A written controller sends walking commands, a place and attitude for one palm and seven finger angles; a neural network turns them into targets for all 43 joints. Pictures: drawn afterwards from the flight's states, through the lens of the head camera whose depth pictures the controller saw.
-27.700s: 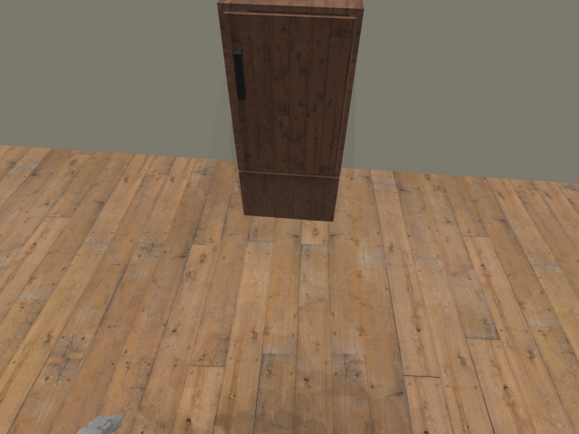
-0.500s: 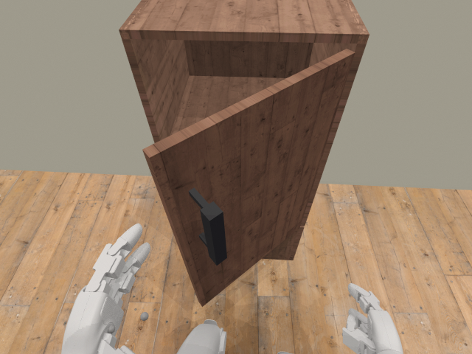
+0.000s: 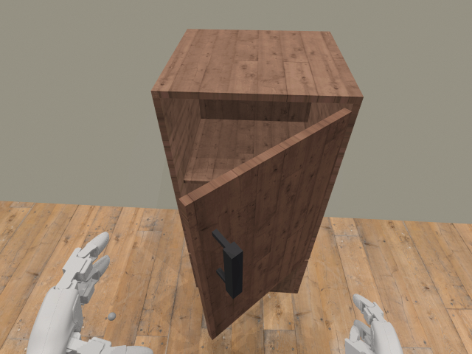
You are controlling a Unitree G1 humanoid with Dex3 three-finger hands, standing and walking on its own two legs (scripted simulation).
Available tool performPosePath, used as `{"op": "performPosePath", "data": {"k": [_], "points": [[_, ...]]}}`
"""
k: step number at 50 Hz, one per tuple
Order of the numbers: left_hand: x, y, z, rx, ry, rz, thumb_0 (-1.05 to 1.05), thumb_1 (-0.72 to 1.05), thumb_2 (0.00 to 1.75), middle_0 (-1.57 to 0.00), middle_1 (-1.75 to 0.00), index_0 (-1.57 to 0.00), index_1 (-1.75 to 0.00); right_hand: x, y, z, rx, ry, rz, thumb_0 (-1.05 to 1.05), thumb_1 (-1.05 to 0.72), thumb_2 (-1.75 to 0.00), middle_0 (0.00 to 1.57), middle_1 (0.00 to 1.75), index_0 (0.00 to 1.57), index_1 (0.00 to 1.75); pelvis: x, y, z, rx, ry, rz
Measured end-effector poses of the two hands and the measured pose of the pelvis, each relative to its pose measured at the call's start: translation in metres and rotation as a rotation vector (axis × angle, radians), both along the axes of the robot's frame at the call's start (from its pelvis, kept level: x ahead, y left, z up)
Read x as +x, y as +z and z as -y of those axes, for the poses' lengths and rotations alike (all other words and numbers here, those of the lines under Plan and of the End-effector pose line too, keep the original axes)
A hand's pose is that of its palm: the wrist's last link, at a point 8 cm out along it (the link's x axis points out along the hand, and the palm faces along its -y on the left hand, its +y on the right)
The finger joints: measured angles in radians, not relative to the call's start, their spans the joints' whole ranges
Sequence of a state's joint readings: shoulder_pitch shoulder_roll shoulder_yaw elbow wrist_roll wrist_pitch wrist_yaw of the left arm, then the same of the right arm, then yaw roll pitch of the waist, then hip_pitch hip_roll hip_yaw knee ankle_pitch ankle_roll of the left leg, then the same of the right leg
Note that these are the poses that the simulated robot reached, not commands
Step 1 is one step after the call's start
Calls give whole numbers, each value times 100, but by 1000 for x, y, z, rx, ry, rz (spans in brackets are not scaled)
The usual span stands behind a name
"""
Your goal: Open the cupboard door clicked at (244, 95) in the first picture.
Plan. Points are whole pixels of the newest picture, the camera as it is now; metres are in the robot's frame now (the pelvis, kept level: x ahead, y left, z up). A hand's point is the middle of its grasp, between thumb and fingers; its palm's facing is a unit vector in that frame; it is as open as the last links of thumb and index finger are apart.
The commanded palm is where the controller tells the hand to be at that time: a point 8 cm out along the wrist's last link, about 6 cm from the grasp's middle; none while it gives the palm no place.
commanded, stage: draw the hand back to the body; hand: left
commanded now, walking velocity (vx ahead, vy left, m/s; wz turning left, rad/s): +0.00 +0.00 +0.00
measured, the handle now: (226, 264) +0.29 +0.05 +0.00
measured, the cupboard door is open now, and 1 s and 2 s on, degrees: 43 43 43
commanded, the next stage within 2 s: step back with the hand held close in 0.90 s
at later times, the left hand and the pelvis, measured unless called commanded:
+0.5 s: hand (35, 238) +0.21 +0.26 +0.19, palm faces +0.40 -0.82 -0.41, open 9.3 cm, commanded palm +0.15 +0.31 +0.22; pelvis +0.02 +0.01 +0.04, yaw +0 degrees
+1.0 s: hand (58, 235) +0.21 +0.23 +0.20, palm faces +0.42 -0.81 -0.42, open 7.4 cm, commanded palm +0.16 +0.27 +0.22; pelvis +0.02 -0.03 +0.04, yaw +0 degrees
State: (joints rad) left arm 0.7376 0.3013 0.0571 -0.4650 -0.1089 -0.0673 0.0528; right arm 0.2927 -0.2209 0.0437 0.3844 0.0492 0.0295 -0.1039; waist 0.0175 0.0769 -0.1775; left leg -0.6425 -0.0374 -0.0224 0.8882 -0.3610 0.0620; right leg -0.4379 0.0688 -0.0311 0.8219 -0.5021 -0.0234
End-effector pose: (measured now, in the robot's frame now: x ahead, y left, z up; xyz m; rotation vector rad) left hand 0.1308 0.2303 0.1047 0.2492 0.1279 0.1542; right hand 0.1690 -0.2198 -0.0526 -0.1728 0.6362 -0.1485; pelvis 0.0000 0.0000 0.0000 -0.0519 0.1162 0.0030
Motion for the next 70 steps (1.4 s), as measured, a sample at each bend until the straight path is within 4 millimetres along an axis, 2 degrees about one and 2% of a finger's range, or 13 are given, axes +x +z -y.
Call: {"op": "performPosePath", "data": {"k": [5,14,22,29,31,39,47,56,64,70], "points": [[4,14,-21,71,75,-12,-1,-12,46,-17,-30,-17,-30,9,9,-17,-3,51,1,1,-90,-90,20,30,20,30,5,11,-6,5,6,33],[22,64,-45,156,134,134,-1,19,59,-18,-30,-18,-30,26,21,-33,9,115,27,1,-90,-90,20,30,20,30,16,25,-15,16,4,84],[33,90,-65,219,184,193,0,46,71,-19,-30,-19,-30,30,26,-24,-1,117,10,1,-90,-90,20,30,20,30,19,34,-12,26,-2,115],[37,120,-72,279,227,286,0,70,82,-20,-30,-20,-30,26,24,-8,-12,104,-18,1,-90,-90,20,30,20,30,20,39,-4,33,-2,128],[38,121,-71,275,236,286,0,76,84,-20,-30,-20,-30,24,23,-3,-8,96,-27,1,-90,-90,20,30,20,30,20,40,-1,35,-3,132],[37,99,-49,217,209,193,1,87,89,-20,-30,-21,-30,16,19,17,-14,71,-64,1,-90,-90,20,30,20,30,20,42,12,43,-3,138],[34,115,-37,258,212,243,1,89,90,-21,-30,-21,-30,23,20,29,-6,68,-41,2,-90,-90,20,30,20,30,22,43,26,46,3,151],[38,113,-32,284,228,230,1,89,90,-21,-30,-21,-30,30,16,39,-5,82,-76,1,-90,-90,20,30,20,30,20,43,39,42,23,141],[39,109,-25,303,170,188,1,89,90,-21,-30,-21,-30,18,17,56,-36,19,-152,1,-91,-90,20,30,20,30,13,43,38,42,9,121],[31,118,-30,341,124,209,1,89,90,-21,-30,-21,-30,1,20,57,-43,-30,-162,1,-91,-90,20,30,20,30,0,43,32,35,0,121]]}}
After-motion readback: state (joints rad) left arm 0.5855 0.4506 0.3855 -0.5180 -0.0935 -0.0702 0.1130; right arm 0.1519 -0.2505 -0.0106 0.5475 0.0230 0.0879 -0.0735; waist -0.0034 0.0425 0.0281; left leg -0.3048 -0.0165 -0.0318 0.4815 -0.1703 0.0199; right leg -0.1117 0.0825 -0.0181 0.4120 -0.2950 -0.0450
